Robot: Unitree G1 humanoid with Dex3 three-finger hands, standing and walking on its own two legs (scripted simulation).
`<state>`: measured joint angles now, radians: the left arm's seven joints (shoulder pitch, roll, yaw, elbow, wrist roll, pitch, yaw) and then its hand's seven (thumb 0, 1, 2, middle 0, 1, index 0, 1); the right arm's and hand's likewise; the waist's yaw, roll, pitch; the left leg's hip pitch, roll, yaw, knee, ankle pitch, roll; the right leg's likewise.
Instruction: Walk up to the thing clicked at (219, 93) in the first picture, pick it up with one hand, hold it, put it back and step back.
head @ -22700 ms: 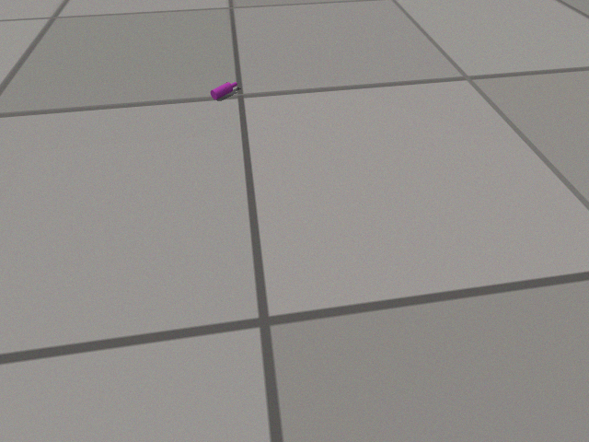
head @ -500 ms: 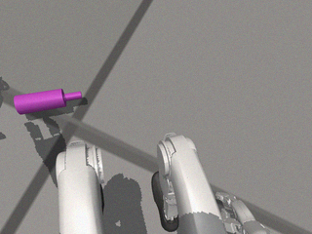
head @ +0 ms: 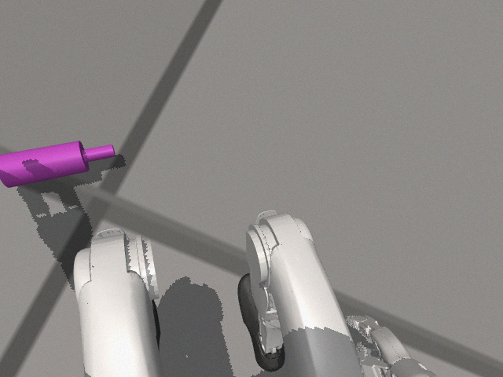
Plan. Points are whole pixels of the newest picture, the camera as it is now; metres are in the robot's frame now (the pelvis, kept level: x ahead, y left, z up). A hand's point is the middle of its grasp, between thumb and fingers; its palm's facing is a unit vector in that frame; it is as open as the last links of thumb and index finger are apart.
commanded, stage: rise first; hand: left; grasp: from above
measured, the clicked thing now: (61, 160) +0.48 +0.29 -0.30
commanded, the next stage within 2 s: approach in 1.34 s
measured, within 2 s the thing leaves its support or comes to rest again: neither
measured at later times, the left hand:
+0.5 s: hand out of the picture +0.41 +0.36 -0.18, palm faces -0.42 -0.12 -0.90, open 14.1 cm
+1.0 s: hand out of the picture +0.43 +0.36 -0.18, palm faces -0.41 -0.11 -0.91, open 14.2 cm
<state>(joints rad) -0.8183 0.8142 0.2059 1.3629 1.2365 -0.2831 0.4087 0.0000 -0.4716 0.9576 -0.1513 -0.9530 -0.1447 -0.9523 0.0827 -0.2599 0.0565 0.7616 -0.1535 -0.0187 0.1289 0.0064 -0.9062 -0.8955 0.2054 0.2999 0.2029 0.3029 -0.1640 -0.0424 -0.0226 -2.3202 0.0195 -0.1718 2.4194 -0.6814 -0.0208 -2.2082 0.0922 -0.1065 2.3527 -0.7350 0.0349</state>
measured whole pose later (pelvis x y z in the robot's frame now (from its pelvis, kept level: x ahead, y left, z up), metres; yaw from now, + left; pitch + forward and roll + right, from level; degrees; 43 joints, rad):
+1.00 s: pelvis +0.00 +0.00 -0.01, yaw -1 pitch +32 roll -10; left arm -0.90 0.88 0.18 1.43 1.25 -0.23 0.42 0.00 -0.55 1.02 -0.09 -1.02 -0.08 -1.02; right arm 0.12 -0.27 0.12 0.74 -0.16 -0.05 0.15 0.01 -0.91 -0.90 0.21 0.30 0.20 0.30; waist -0.23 -0.05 0.00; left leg -2.35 0.01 -0.19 2.45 -0.67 -0.02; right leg -2.22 0.09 -0.12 2.36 -0.72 0.04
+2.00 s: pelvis +0.00 +0.00 +0.00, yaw -2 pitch +33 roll -9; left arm -1.06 0.80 0.13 1.54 1.22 -0.06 0.49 0.00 -0.56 1.03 -0.09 -1.02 -0.08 -1.03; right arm 0.15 -0.29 0.17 0.70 -0.15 -0.06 0.16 0.01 -0.90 -0.89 0.21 0.30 0.20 0.30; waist -0.32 -0.01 0.00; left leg -2.35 0.04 -0.19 2.42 -0.67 -0.02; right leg -2.26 0.11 -0.12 2.35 -0.70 0.03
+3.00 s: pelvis +0.00 +0.00 -0.02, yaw -5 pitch +29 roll -12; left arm -1.03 0.98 0.17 1.67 1.21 -0.17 0.55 0.00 -0.55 1.01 -0.08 -0.98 -0.06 -0.99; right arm 0.12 -0.30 0.27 0.68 -0.22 -0.17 0.20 0.01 -0.90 -0.89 0.21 0.30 0.20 0.30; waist -0.36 -0.11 0.14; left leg -2.35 0.03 -0.25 2.52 -0.69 -0.02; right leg -2.24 0.13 -0.16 2.39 -0.70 0.05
